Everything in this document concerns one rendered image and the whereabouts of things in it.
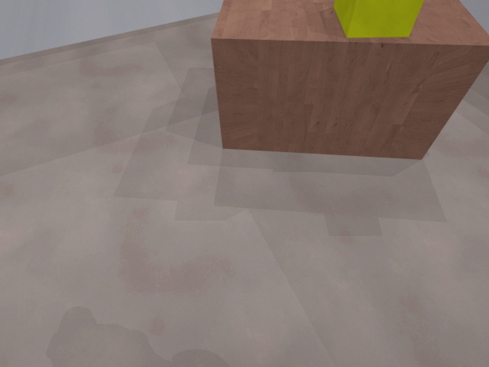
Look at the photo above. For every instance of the pedestal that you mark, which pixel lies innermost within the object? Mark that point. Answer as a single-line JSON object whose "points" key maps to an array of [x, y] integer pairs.
{"points": [[289, 80]]}

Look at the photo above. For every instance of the carton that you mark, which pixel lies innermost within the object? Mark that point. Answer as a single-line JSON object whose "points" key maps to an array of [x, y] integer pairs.
{"points": [[377, 18]]}

